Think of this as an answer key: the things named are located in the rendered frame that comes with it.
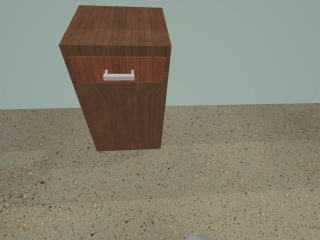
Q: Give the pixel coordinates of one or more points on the drawer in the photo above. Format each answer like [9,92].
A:
[91,69]

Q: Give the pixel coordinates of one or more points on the cabinet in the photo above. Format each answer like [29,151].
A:
[120,115]

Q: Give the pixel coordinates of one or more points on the handle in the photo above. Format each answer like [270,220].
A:
[119,77]

